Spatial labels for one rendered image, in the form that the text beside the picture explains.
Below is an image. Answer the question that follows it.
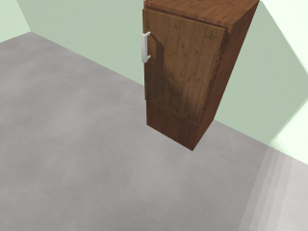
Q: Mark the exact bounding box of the handle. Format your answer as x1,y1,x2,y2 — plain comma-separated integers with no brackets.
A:
141,32,151,63

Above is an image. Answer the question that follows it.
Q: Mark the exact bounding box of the cupboard door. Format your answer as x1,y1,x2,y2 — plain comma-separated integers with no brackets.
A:
142,8,226,124

